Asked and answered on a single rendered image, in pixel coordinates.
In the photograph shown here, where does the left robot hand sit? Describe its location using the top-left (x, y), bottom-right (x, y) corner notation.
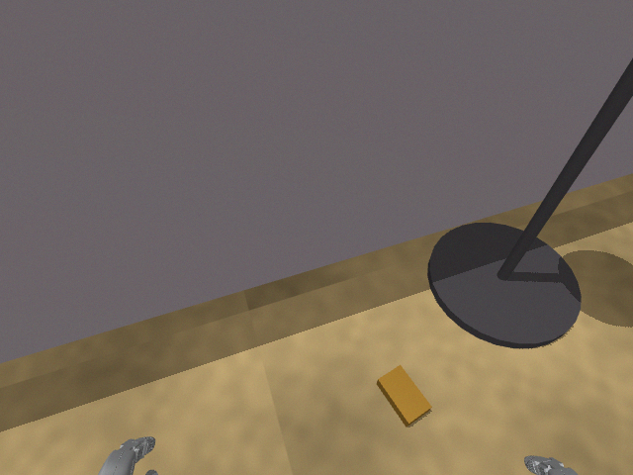
top-left (98, 436), bottom-right (158, 475)

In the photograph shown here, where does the right robot hand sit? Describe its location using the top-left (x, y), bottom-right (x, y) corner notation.
top-left (524, 456), bottom-right (578, 475)

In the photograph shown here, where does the small box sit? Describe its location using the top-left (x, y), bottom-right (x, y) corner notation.
top-left (377, 365), bottom-right (432, 427)

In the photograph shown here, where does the coat stand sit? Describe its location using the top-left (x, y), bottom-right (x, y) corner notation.
top-left (427, 58), bottom-right (633, 348)

